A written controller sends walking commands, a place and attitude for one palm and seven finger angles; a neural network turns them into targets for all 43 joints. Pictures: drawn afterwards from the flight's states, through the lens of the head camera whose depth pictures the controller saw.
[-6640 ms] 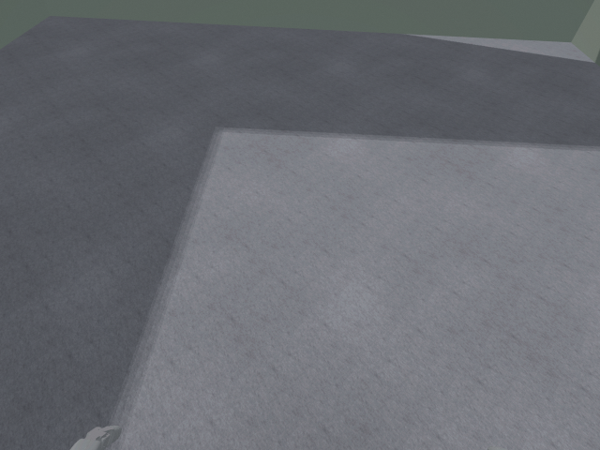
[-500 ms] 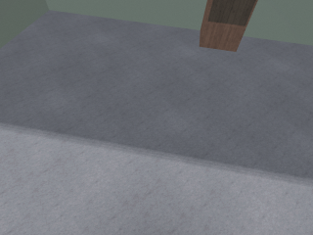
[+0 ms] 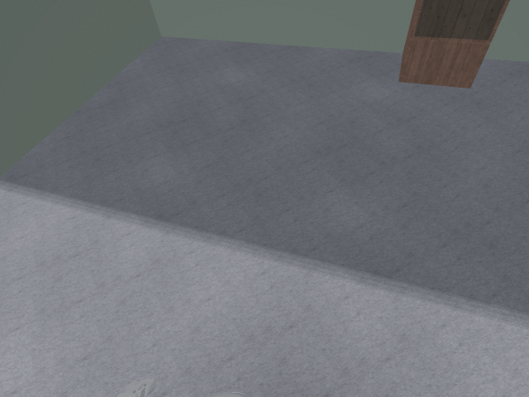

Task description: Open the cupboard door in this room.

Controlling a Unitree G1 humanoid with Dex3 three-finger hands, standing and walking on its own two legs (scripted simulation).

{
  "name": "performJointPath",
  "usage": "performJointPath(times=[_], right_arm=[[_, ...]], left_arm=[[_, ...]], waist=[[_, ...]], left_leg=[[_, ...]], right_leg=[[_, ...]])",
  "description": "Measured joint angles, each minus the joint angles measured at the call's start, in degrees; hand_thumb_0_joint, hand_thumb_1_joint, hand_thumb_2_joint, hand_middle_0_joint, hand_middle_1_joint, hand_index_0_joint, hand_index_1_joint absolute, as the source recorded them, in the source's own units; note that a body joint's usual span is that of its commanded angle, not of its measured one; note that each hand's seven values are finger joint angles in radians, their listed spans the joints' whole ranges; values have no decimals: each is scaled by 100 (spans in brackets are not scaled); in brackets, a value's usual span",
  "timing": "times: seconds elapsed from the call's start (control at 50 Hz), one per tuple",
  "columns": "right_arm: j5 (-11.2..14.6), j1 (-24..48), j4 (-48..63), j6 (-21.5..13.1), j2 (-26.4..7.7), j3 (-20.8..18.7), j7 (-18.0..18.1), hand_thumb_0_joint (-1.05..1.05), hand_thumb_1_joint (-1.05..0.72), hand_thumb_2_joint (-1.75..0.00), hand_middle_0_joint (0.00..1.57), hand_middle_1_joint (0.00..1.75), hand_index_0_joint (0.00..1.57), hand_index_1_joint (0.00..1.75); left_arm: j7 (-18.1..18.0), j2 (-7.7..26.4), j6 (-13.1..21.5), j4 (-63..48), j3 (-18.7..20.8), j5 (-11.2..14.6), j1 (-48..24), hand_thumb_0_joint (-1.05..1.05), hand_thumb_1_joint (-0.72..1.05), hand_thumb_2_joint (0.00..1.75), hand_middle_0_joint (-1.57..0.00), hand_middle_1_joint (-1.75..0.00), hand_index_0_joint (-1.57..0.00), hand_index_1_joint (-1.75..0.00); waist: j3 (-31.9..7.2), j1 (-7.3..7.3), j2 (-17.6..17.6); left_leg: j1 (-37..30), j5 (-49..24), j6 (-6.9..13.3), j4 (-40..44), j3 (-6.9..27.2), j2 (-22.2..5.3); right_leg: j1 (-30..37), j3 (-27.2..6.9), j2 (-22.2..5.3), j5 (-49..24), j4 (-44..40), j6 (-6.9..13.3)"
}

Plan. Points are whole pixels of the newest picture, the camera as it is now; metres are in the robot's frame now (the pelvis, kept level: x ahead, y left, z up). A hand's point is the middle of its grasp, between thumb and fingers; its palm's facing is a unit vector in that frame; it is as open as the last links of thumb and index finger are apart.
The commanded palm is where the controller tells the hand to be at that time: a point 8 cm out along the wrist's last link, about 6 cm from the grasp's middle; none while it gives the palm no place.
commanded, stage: turn or walk to find it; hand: left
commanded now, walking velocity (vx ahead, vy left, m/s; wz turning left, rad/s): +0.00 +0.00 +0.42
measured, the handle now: out of the picture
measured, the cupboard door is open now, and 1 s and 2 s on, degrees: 0 0 0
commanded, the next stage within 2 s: stand and wait in 0.18 s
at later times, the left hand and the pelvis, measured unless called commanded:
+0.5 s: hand out of the picture -0.07 +0.19 -0.18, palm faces +0.24 -0.95 -0.21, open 7.4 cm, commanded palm none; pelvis -0.02 +0.01 +0.00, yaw +9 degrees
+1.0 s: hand out of the picture -0.03 +0.20 -0.14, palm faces +0.32 -0.90 -0.29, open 7.4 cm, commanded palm none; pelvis -0.06 -0.02 +0.00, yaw +18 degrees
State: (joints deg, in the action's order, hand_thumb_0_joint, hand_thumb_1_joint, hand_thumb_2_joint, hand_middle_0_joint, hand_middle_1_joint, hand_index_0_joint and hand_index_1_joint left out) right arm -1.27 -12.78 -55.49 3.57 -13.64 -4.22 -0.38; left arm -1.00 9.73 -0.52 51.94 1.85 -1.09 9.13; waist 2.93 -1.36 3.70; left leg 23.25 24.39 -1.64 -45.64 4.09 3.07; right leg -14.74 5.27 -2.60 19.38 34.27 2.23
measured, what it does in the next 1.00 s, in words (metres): steps on the spot, turning left: left foot, then right foot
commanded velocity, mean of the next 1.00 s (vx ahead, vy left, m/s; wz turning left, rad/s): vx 0.00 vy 0.00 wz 0.29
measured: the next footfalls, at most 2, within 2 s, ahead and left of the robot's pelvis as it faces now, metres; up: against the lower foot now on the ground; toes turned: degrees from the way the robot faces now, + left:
left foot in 0.48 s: -0.02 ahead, +0.13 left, +0.00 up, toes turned +13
right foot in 0.90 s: +0.01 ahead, -0.11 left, +0.00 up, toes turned +10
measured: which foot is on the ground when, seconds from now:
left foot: up 0.00-0.46, down 0.48-0.90, up 0.92-1.00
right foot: down 0.00-0.48, up 0.50-0.88, down 0.90-1.00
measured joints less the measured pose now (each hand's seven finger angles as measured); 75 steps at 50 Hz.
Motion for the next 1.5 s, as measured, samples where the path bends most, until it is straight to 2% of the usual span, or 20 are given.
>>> performJointPath(times=[0.08,0.2,0.3,0.4,0.44,0.5,0.54,0.66,0.8,0.88,0.92,0.98,1.04,1.1,1.16,1.28,1.34,1.36,1.42,1.5], right_arm=[[-26,-48,-101,73,-133,-78,-54,0,-91,-90,20,30,20,30],[-22,-74,-206,121,-196,-87,-60,0,-91,-90,20,30,19,30],[-5,91,-298,146,-161,-13,-15,0,-91,-90,20,30,19,30],[52,403,-294,45,-11,122,25,0,-91,-90,20,30,19,30],[69,508,-271,-42,75,186,38,0,-91,-90,20,30,19,30],[61,615,-284,-219,248,268,58,0,-91,-90,20,30,19,30],[36,641,-299,-264,402,346,73,0,-91,-90,20,30,19,30],[52,590,-313,-316,562,372,175,-1,-92,-90,20,30,20,30],[-4,458,-285,-244,357,234,112,-1,-92,-90,20,30,20,30],[-4,260,-286,-166,215,142,81,-1,-91,-90,20,30,20,30],[27,163,-309,-117,96,79,65,0,-91,-90,20,30,20,30],[11,13,-336,40,-25,-13,37,0,-91,-90,20,30,20,30],[-13,-54,-354,114,-103,-74,-22,0,-91,-90,20,30,20,30],[-14,-116,-337,118,-122,-88,-62,0,-91,-90,20,30,19,30],[-10,-134,-336,138,-90,-65,-78,0,-91,-90,20,30,19,30],[40,50,-263,84,28,34,-77,0,-91,-90,20,30,19,30],[55,126,-126,-69,52,87,-73,0,-91,-90,20,30,19,30],[43,180,-107,-127,104,86,-62,0,-91,-90,20,30,19,30],[7,274,-14,-198,252,155,-37,0,-91,-90,20,30,20,30],[-2,296,47,-233,322,225,44,0,-91,-90,20,30,20,30]], left_arm=[[-12,-115,1,48,-34,17,222,0,91,90,-20,-30,-20,-30],[-46,-143,54,178,-38,15,460,0,91,90,-20,-30,-21,-30],[-43,-98,85,328,-47,-28,668,0,91,90,-20,-30,-21,-30],[-33,-18,58,595,-46,-73,855,0,91,90,-20,-30,-20,-30],[-35,33,34,722,-37,-66,909,0,91,90,-20,-30,-20,-30],[-47,132,-41,922,-22,7,954,0,91,90,-20,-30,-20,-30],[-69,194,-123,1020,-27,28,962,0,91,90,-20,-30,-20,-30],[-15,154,-221,1046,-23,32,672,1,91,90,-20,-30,-20,-29],[-15,159,-173,698,51,40,171,0,91,90,-20,-30,-20,-29],[-18,181,-83,480,73,48,-14,0,91,90,-20,-30,-20,-29],[-34,120,-2,422,71,10,-55,0,91,90,-20,-30,-20,-29],[-35,44,32,303,30,-15,25,0,91,90,-20,-30,-20,-30],[-40,4,-14,271,14,-15,139,0,91,90,-20,-30,-20,-30],[-38,-7,-33,285,-9,-21,219,0,91,90,-20,-30,-20,-30],[-39,-4,-34,286,-16,-39,279,0,90,90,-20,-30,-20,-30],[-6,102,-40,305,21,-80,329,0,90,90,-20,-30,-21,-30],[3,210,-84,334,68,-34,407,0,90,90,-20,-30,-21,-30],[4,280,-133,359,98,-5,408,0,90,90,-20,-30,-21,-30],[-18,439,-333,455,167,-4,418,0,91,90,-20,-30,-20,-30],[39,490,-356,504,210,-6,346,1,91,90,-20,-30,-20,-29]], waist=[[-20,25,-21],[28,51,-84],[70,199,-169],[91,386,-303],[77,434,-359],[46,481,-508],[14,532,-668],[-39,394,-557],[34,201,-414],[34,97,-335],[55,61,-168],[17,47,-109],[8,42,-108],[24,0,-130],[56,24,-216],[197,179,-446],[178,200,-515],[195,210,-615],[188,265,-747],[110,248,-646]], left_leg=[[482,-257,-100,-1761,-123,-106],[474,-601,-300,-2128,-116,-417],[135,-319,-311,-1477,-216,-526],[-463,-34,-199,-92,-491,-518],[-784,-279,-143,651,-610,-495],[-1213,-644,136,1502,-739,-436],[-1291,-568,250,1530,-820,-361],[-1396,-901,352,1951,-650,-280],[-1172,-1135,294,2006,-447,-219],[-885,-1130,168,1739,-303,-160],[-665,-881,98,1319,-193,-189],[-85,54,49,-303,-181,-84],[320,-116,-26,-1629,-242,-172],[427,-377,-132,-2055,-265,-345],[275,-304,-209,-1754,-340,-495],[-351,101,-203,-201,-637,-589],[-841,-621,-107,1093,-753,-559],[-801,-677,11,1078,-763,-483],[-802,-518,270,1049,-775,-409],[-953,-828,332,1590,-637,-347]], right_leg=[[277,210,-106,-146,-390,51],[456,580,-152,-235,-636,109],[425,765,-188,-222,-607,105],[320,827,-223,-210,-486,34],[268,863,-232,-175,-379,-25],[155,847,-300,-31,-46,-158],[67,516,-306,460,280,-299],[-303,-113,-276,822,1462,-523],[-338,-265,-231,731,1124,-623],[19,-184,-112,48,50,-596],[128,-44,-39,-228,-212,-268],[153,132,-143,-170,-183,-112],[259,255,-213,-278,-380,-117],[311,420,-265,-361,-501,-121],[291,557,-340,-388,-516,-132],[87,811,-565,-343,-274,-256],[-130,954,-711,-164,162,-409],[-284,832,-760,142,491,-488],[-788,246,-535,931,1772,-563],[-1162,-89,-329,524,2729,-631]])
